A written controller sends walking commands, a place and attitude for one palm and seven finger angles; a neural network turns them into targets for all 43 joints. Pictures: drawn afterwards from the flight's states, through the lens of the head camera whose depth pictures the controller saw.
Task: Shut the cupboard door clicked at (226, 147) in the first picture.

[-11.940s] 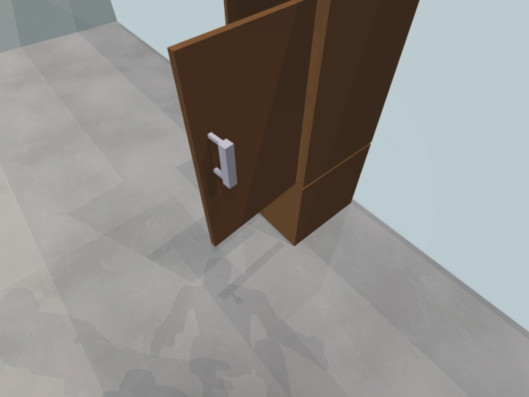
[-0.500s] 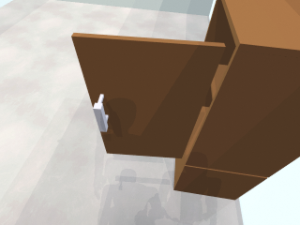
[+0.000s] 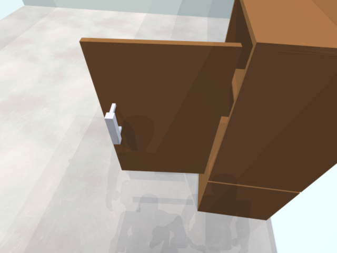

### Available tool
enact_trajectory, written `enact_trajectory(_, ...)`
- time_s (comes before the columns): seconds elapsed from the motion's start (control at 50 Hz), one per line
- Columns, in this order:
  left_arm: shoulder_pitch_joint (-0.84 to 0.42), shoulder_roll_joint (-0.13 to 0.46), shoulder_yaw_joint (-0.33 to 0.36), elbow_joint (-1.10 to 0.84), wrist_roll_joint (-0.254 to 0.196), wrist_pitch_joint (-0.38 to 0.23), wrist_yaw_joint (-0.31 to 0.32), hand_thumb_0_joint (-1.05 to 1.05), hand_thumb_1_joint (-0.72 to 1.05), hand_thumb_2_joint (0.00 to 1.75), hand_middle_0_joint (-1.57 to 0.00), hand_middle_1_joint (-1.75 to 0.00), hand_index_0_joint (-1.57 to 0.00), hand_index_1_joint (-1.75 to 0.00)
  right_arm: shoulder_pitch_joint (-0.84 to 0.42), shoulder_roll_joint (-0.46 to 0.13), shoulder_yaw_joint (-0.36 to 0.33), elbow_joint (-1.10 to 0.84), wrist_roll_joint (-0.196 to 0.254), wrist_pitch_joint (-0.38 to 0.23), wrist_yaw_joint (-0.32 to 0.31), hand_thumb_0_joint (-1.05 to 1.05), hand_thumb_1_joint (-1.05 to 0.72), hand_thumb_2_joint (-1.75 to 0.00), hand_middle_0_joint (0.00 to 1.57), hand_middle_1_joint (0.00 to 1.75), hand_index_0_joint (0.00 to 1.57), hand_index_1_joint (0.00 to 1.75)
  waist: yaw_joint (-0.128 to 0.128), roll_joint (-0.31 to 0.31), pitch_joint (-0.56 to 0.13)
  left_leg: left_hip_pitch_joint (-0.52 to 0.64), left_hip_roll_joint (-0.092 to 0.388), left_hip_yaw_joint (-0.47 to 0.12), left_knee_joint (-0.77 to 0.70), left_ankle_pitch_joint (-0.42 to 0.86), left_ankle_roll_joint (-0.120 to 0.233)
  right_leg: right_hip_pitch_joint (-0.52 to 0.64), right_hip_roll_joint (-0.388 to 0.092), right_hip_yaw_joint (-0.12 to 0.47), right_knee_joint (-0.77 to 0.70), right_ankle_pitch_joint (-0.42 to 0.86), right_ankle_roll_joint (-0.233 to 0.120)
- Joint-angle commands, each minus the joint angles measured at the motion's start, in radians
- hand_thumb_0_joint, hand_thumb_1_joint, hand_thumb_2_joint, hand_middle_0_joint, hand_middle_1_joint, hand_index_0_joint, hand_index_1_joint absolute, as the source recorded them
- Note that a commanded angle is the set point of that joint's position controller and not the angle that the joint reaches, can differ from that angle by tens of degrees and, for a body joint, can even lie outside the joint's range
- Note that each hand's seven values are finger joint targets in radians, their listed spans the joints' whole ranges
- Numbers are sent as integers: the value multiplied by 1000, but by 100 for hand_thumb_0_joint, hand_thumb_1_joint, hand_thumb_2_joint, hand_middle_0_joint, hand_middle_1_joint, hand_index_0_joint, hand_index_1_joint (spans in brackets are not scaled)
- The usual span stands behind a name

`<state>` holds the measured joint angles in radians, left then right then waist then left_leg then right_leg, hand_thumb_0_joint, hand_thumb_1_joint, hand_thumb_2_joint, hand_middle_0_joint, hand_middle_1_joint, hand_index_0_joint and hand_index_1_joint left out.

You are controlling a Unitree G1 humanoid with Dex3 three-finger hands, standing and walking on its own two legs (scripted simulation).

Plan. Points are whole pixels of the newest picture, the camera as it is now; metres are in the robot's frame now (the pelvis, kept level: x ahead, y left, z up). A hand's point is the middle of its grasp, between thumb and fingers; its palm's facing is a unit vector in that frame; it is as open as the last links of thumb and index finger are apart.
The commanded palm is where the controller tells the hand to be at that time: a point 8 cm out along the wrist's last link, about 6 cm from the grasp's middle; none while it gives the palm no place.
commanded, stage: come to a stop and stand still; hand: left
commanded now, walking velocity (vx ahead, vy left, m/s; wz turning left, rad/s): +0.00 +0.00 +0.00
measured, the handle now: (115, 124) +0.47 +0.19 +0.01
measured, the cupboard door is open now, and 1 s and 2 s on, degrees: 95 95 95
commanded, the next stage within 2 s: look again from close up in 0.28 s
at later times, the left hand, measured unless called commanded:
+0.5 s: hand out of the picture -0.04 +0.15 -0.17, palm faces +0.01 -0.98 -0.18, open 7.3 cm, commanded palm none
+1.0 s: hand out of the picture +0.00 +0.16 -0.17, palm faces +0.01 -0.98 -0.19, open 7.3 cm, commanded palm +0.09 +0.21 -0.07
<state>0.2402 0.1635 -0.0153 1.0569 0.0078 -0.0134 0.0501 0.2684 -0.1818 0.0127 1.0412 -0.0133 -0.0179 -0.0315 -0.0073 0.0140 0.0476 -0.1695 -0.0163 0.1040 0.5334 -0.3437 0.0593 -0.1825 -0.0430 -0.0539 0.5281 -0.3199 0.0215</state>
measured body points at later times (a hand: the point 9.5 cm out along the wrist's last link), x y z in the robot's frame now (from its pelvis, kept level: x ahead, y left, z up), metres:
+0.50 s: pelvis -0.01 -0.01 +0.01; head +0.01 -0.01 +0.46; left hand -0.04 +0.20 -0.15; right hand -0.03 -0.22 -0.16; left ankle -0.03 +0.07 -0.73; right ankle -0.02 -0.13 -0.73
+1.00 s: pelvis +0.00 -0.01 +0.01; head +0.02 -0.01 +0.46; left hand +0.00 +0.21 -0.15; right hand -0.01 -0.23 -0.15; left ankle -0.03 +0.07 -0.73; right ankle -0.02 -0.13 -0.73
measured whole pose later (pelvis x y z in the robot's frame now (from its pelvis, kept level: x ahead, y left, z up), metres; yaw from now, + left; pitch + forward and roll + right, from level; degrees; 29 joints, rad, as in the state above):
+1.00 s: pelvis +0.00 -0.01 +0.01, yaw +0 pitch -1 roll +0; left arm 0.27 0.15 -0.01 1.12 0.01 -0.01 0.04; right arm 0.27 -0.14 0.03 1.14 -0.01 -0.03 -0.04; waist 0.01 -0.01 0.05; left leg -0.12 -0.02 0.11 0.41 -0.27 0.04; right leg -0.16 -0.04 -0.05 0.45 -0.27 0.01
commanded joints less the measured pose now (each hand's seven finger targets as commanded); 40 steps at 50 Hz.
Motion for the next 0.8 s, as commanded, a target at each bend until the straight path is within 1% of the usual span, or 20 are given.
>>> enact_trajectory(0.0,60,98,13,-39,1,3,-6,0,90,90,-20,-30,-20,-30,47,-96,-12,-43,-1,-4,5,0,-90,-90,20,30,20,30,6,-13,75,-81,134,-146,-170,163,-4,-30,-42,73,-77,68,-67)
enact_trajectory(0.02,61,96,12,-40,3,7,-9,0,90,90,-20,-30,-20,-30,41,-96,-12,-44,-1,-2,9,0,-90,-90,20,30,20,30,8,-7,105,-105,129,-148,-196,61,-4,-50,-40,82,-93,19,-66)
enact_trajectory(0.04,60,101,13,-38,4,7,-12,0,90,90,-20,-30,-20,-30,45,-89,-11,-39,-3,-1,11,0,-90,-90,20,30,20,30,8,4,127,-130,124,-152,-220,-1,-2,-56,-38,80,-98,0,-69)
enact_trajectory(0.06,69,100,14,-38,6,8,-13,0,90,90,-20,-30,-20,-30,51,-95,-12,-39,-4,0,13,0,-90,-90,20,30,20,30,8,-3,128,-142,121,-161,-242,-72,-3,-60,-35,84,-97,-30,-70)
enact_trajectory(0.08,77,99,15,-38,7,9,-14,0,90,90,-20,-30,-20,-30,49,-97,-13,-35,-4,1,15,0,-90,-90,20,30,20,30,11,1,124,-148,121,-162,-255,-116,-2,-63,-35,87,-101,-45,-69)
enact_trajectory(0.1,85,99,14,-36,8,8,-15,0,90,90,-20,-30,-20,-30,55,-96,-14,-33,-4,0,16,0,-90,-90,20,30,20,30,11,-20,109,-143,121,-168,-258,-119,0,-61,-35,87,-99,-39,-67)
enact_trajectory(0.16,105,95,13,-27,7,1,-15,0,90,90,-20,-30,-20,-30,66,-93,-11,-19,-2,-5,15,0,-90,-90,20,30,20,30,12,-25,70,-109,117,-151,-247,-71,0,-52,-44,98,-110,-9,-68)
enact_trajectory(0.2,112,91,11,-18,5,-3,-14,0,90,90,-20,-30,-20,-30,76,-84,-9,-6,0,-9,14,0,-90,-90,20,30,20,30,8,-35,44,-75,114,-137,-227,-2,-2,-53,-52,105,-117,29,-68)
enact_trajectory(0.28,125,86,10,4,2,-11,-12,0,90,90,-20,-30,-20,-30,91,-66,-4,25,4,-16,10,0,-90,-90,20,30,20,30,10,-37,17,-36,112,-116,-197,124,-6,-33,-64,108,-119,121,-66)
enact_trajectory(0.34,132,85,8,21,1,-13,-11,0,90,90,-20,-30,-20,-30,98,-56,-2,47,6,-19,6,0,-90,-90,20,30,20,30,8,-29,11,-13,115,-109,-185,206,-7,-17,-67,99,-113,200,-63)
enact_trajectory(0.4,134,78,8,35,1,-12,-8,0,90,90,-20,-30,-20,-30,102,-53,-1,63,6,-19,4,0,-90,-90,20,30,20,30,7,-29,15,-8,119,-109,-188,214,-11,-16,-68,98,-113,203,-62)
enact_trajectory(0.44,137,74,8,41,1,-10,-8,0,90,90,-20,-30,-20,-30,96,-43,-2,72,6,-18,2,0,-90,-90,20,30,20,30,11,-6,34,-9,119,-106,-192,222,-10,-20,-67,94,-120,205,-61)
enact_trajectory(0.48,138,72,8,45,2,-10,-7,0,90,90,-20,-30,-20,-30,95,-44,-2,76,6,-18,2,0,-90,-90,20,30,20,30,11,-23,36,-9,119,-106,-191,220,-12,-17,-70,94,-121,209,-60)
enact_trajectory(0.54,140,68,9,47,2,-11,-7,0,90,90,-20,-30,-20,-30,89,-40,-4,82,6,-17,0,0,-90,-90,20,30,20,30,13,-25,36,2,121,-104,-190,234,-11,-17,-69,94,-127,226,-59)
enact_trajectory(0.56,133,69,10,47,3,-11,-6,0,90,90,-20,-30,-20,-30,88,-42,-5,81,6,-17,0,0,-90,-90,20,30,20,30,10,-23,38,-5,118,-105,-191,230,-14,-16,-71,96,-126,226,-60)
enact_trajectory(0.66,128,71,12,47,3,-12,-6,0,90,90,-20,-30,-20,-30,85,-44,-6,85,4,-20,-2,0,-90,-90,20,30,20,30,11,-6,23,15,122,-100,-189,280,-16,-2,-72,94,-122,272,-59)
enact_trajectory(0.68,125,71,14,45,3,-12,-5,0,90,90,-20,-30,-20,-30,87,-43,-6,84,4,-20,-4,0,-90,-90,20,30,20,30,9,-14,14,20,125,-103,-189,300,-17,5,-71,94,-117,287,-60)
enact_trajectory(0.72,124,73,14,44,2,-11,-5,0,90,90,-20,-30,-20,-30,86,-47,-5,86,5,-22,-5,0,-90,-90,20,30,20,30,12,4,9,30,126,-102,-189,330,-16,12,-73,88,-115,292,-59)
enact_trajectory(0.74,123,74,15,42,3,-11,-5,0,90,90,-20,-30,-20,-30,84,-42,-6,86,5,-21,-5,0,-90,-90,20,30,20,30,13,-14,24,20,127,-102,-190,320,-15,11,-70,87,-119,290,-58)
enact_trajectory(0.78,118,75,16,42,3,-10,-5,0,90,90,-20,-30,-20,-30,81,-49,-6,84,5,-19,-5,0,-90,-90,20,30,20,30,11,-18,23,19,125,-103,-193,305,-18,13,-73,89,-121,287,-58)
